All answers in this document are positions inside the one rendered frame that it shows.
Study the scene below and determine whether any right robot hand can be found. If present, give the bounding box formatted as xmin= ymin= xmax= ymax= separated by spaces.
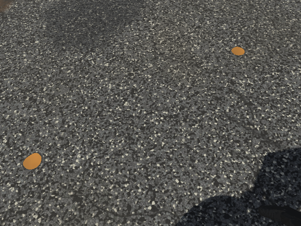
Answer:
xmin=258 ymin=205 xmax=301 ymax=226

